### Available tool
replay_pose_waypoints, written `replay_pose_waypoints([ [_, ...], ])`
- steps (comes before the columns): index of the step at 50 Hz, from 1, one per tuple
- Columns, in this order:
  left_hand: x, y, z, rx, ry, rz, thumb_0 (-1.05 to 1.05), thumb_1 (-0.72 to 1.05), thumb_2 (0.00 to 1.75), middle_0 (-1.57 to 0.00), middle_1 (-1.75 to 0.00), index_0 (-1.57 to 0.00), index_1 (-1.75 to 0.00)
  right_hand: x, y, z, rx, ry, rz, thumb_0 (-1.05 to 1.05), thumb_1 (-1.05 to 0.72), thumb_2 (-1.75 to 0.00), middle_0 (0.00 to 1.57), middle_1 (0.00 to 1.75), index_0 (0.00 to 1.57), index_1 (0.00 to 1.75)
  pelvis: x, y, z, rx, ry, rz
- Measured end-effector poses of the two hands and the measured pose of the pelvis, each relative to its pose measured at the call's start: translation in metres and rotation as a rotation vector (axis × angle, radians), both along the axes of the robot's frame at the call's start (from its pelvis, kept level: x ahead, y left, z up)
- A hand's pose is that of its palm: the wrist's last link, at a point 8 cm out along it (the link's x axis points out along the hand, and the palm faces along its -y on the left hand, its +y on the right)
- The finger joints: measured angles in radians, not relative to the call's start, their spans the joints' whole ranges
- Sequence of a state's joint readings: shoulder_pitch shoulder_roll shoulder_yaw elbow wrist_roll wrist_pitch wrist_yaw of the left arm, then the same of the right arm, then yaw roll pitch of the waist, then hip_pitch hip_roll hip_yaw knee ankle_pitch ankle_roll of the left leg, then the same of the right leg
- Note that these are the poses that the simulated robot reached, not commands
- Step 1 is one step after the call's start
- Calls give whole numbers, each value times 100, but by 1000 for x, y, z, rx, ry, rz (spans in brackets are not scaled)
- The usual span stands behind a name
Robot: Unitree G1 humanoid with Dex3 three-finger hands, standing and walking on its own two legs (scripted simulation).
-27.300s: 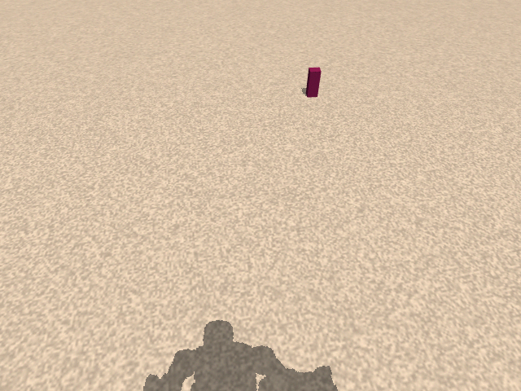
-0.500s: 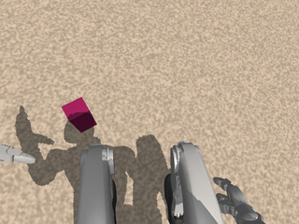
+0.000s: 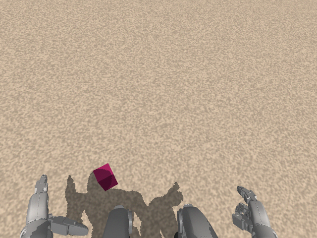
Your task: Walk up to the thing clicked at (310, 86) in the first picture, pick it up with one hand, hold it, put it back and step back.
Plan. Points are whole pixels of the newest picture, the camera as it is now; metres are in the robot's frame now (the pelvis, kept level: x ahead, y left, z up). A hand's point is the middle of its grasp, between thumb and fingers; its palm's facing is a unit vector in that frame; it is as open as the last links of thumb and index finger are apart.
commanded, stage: home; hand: left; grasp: from the side
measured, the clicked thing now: (106, 177) +0.42 +0.22 -0.54
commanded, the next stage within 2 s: none
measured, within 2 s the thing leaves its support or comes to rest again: neither
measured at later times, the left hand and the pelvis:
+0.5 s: hand (63, 215) +0.20 +0.20 +0.02, palm faces +0.13 -0.94 -0.30, open 17.8 cm; pelvis +0.04 +0.01 +0.08, yaw +1 degrees
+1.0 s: hand (66, 225) +0.18 +0.19 +0.03, palm faces +0.12 -0.95 -0.29, open 17.7 cm; pelvis +0.02 +0.00 +0.08, yaw +1 degrees
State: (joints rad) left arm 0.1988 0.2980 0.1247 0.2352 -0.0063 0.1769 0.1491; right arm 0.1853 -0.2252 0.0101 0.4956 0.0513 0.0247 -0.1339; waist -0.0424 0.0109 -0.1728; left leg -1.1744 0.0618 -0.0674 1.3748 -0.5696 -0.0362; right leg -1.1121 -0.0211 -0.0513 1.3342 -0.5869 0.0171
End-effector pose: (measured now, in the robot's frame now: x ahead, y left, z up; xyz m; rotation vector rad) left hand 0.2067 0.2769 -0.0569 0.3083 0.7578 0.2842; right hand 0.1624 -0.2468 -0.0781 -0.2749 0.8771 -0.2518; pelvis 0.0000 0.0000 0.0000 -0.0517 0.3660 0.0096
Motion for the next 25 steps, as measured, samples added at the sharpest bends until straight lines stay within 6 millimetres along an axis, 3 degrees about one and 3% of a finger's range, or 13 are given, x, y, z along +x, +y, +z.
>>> replay_pose_waypoints([
  [7, -10, -17, 56, -26, 1, -9, -1, -59, 2, -5, -5, -5, -4, 2, 11, 48, 1, -51, -28, 1, -90, -90, 20, 30, 20, 30, 20, 5, 43, 2, -90, 10],
  [14, -14, -32, 102, -47, -53, -37, -1, -59, 1, -5, -4, -5, -4, 14, 23, 76, 20, -135, -31, 2, -89, -90, 20, 30, 20, 30, 35, 10, 67, 5, -160, 10],
  [19, -21, -36, 114, -64, -64, -37, -1, -60, 1, -4, -4, -4, -4, 27, 29, 87, 30, -188, -6, 2, -89, -90, 20, 30, 20, 30, 39, 11, 73, 9, -191, 10],
  [25, -31, -36, 109, -73, -34, -18, -1, -60, 1, -4, -4, -4, -4, 36, 28, 95, 20, -220, 32, 2, -89, -90, 20, 30, 20, 30, 36, 8, 77, 12, -212, 16],
])
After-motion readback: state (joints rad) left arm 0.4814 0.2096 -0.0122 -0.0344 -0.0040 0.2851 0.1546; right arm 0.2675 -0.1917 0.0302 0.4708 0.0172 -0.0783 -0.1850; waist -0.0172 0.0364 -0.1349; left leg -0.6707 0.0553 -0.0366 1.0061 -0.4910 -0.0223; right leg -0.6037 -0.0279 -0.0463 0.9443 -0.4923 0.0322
